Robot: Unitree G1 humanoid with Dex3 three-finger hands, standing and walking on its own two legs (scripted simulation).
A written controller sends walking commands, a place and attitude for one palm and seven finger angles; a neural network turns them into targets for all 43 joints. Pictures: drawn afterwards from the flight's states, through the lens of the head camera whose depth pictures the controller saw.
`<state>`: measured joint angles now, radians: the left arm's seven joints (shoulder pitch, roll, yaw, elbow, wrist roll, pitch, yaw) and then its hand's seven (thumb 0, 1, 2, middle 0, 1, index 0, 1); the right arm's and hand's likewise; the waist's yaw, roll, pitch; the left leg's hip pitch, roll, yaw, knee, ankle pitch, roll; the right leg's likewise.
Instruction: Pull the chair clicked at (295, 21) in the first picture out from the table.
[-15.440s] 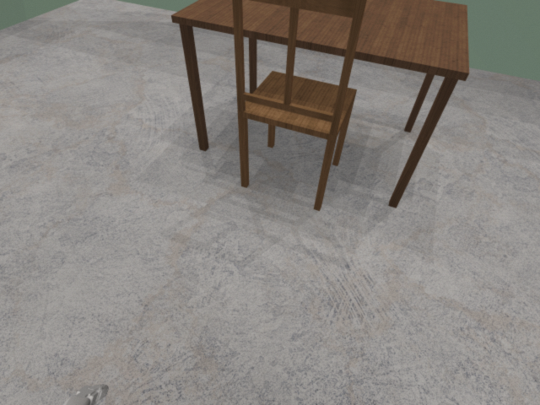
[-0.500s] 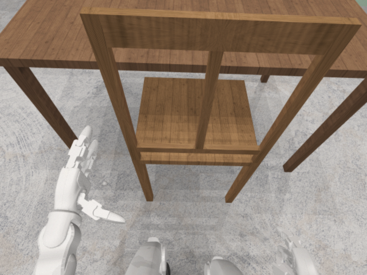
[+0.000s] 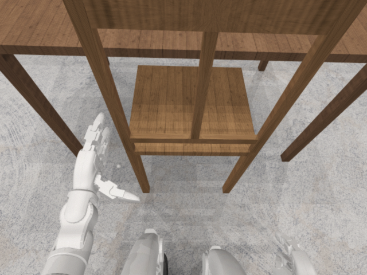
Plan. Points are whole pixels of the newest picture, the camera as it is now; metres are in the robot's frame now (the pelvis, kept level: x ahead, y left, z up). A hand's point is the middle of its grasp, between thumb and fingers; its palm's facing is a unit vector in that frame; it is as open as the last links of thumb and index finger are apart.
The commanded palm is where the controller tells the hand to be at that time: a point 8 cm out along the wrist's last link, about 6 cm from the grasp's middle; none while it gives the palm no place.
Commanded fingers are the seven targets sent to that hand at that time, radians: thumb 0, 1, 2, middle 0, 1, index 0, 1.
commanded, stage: aim the fingers beside a spindle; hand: left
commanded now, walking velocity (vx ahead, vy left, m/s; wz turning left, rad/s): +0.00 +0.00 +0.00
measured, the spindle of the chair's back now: (200, 98) +0.49 -0.02 +0.06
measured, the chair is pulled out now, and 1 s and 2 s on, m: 0.00 0.00 0.00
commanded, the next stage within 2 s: none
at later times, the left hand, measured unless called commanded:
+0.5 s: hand (110, 157) +0.35 +0.17 +0.03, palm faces +0.04 -1.00 -0.06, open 16.9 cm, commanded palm +0.32 +0.21 +0.02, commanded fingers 0.00 -0.50 0.30 -0.06 -0.08 -0.06 -0.08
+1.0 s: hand (123, 166) +0.34 +0.15 +0.00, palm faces -0.05 -1.00 +0.01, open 16.9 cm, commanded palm +0.33 +0.21 +0.02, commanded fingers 0.00 -0.50 0.30 -0.06 -0.08 -0.06 -0.08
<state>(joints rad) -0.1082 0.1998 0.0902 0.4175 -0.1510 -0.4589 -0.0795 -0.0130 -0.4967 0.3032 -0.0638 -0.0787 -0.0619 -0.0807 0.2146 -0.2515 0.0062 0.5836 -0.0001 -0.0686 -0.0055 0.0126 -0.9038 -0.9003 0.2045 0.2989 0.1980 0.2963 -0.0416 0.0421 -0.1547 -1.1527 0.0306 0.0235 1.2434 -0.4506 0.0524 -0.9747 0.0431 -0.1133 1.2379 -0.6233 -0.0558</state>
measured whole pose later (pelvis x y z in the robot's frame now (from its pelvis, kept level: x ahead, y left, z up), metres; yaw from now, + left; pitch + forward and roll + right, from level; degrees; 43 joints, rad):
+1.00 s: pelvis +0.01 +0.00 +0.00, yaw +0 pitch +22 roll -4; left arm -0.13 0.19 0.09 0.47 -0.18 -0.43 -0.14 -0.01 -0.50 0.30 -0.06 -0.08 -0.06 -0.08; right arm 0.21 -0.25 0.00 0.59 0.01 -0.06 -0.01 0.01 -0.90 -0.90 0.20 0.30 0.20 0.30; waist -0.05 0.04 -0.16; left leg -1.18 0.03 0.02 1.26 -0.47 0.06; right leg -1.00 0.05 -0.11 1.24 -0.63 -0.05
